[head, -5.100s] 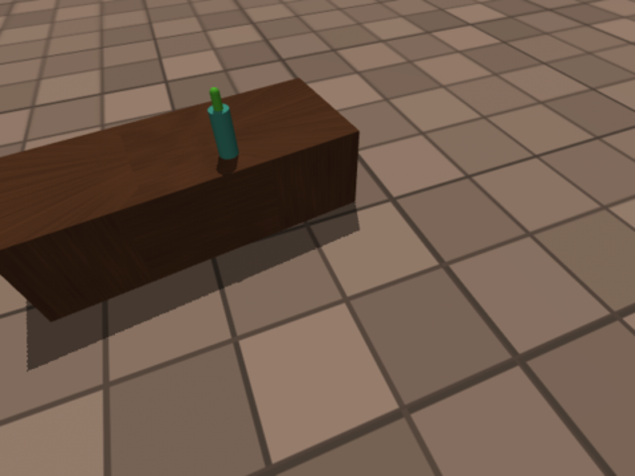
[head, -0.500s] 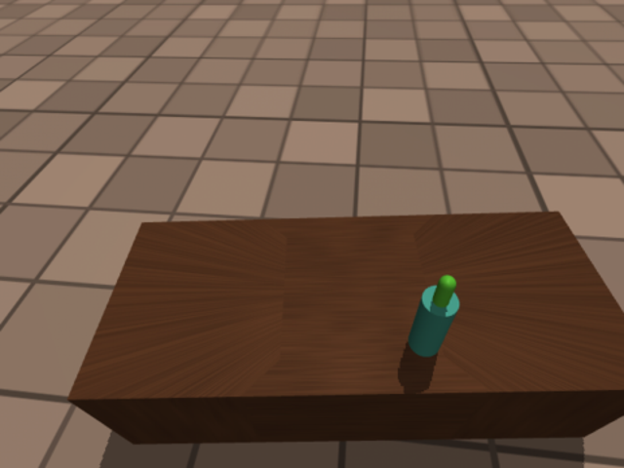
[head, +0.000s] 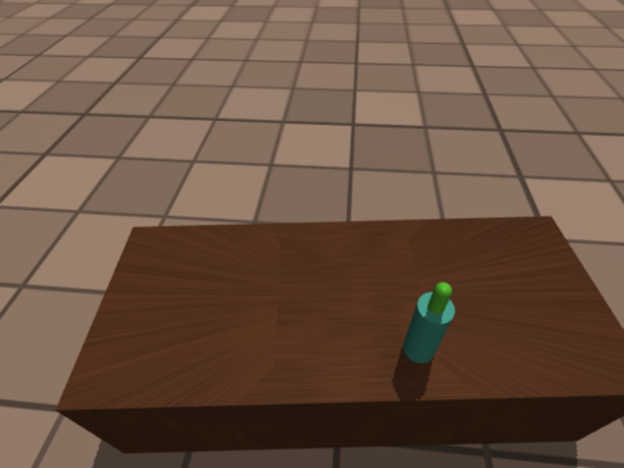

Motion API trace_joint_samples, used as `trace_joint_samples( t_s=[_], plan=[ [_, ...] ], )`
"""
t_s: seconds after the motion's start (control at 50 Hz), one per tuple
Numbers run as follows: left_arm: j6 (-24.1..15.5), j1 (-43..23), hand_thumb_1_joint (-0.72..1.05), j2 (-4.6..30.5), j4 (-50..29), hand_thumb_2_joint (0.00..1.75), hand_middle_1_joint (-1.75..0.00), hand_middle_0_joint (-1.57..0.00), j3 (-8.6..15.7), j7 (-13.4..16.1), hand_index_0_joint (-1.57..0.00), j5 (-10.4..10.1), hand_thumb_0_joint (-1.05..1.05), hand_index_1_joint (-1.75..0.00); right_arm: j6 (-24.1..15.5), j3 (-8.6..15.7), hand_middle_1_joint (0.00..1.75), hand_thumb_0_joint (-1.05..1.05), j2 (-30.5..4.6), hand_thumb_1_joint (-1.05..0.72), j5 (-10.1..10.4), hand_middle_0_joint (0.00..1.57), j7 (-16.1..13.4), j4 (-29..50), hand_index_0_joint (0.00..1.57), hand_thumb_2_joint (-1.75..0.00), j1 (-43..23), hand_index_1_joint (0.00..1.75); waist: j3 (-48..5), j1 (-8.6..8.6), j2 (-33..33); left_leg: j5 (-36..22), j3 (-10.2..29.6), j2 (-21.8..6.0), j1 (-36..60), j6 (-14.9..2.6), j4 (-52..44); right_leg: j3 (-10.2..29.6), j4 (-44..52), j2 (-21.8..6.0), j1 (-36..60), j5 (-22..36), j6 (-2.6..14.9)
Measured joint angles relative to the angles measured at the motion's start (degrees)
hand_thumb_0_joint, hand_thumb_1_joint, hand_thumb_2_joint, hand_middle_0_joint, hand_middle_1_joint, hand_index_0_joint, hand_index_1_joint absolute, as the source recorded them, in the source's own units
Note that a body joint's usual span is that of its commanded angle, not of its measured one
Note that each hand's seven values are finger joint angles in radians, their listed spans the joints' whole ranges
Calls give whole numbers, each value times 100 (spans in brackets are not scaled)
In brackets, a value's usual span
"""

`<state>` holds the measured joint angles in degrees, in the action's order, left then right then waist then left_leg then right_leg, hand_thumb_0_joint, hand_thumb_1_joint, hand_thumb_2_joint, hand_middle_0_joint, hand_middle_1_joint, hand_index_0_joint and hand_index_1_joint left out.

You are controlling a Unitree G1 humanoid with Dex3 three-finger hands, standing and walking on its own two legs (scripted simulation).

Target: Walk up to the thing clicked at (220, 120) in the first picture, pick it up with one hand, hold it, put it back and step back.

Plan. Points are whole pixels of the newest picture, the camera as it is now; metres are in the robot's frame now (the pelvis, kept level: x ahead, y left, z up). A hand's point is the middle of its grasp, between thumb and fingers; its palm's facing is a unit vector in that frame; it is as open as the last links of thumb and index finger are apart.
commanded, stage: stand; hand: right
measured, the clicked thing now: (430, 320) +0.46 -0.22 -0.26
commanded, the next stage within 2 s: none
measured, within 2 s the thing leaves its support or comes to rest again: neither
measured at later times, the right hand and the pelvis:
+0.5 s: hand out of the picture +0.08 -0.25 -0.15, palm faces -0.01 +0.94 -0.34, open 7.4 cm; pelvis -0.01 +0.00 +0.00, yaw +0 degrees
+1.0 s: hand out of the picture +0.07 -0.26 -0.16, palm faces -0.02 +0.94 -0.33, open 7.4 cm; pelvis +0.00 +0.00 +0.00, yaw +0 degrees
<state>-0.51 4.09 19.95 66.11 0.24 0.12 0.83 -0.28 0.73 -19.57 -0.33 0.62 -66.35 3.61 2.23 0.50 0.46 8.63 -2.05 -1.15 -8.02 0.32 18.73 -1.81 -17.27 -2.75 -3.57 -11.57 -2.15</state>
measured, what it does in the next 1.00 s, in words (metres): stands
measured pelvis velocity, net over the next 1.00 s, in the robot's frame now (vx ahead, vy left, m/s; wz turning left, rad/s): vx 0.00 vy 0.00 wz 0.01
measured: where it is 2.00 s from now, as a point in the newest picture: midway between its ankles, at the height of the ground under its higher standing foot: outside the picture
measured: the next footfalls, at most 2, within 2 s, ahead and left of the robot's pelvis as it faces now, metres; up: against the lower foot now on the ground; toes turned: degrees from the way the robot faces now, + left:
none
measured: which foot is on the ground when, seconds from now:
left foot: down 0.00-1.00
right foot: down 0.00-1.00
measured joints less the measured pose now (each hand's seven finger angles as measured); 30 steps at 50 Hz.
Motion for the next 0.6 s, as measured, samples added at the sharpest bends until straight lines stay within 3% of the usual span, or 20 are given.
trace_joint_samples(
  t_s=[0.6],
  plan=[
    [50,285,90,31,-107,89,-30,-20,-30,-36,-20,7,1,-30,-7,-43,30,1,-31,-90,-3,20,9,14,20,-90,140,30,15,-22,-29,-81,22,-3,2,12,-51,-19,-18,6,-22,37,21]
  ],
)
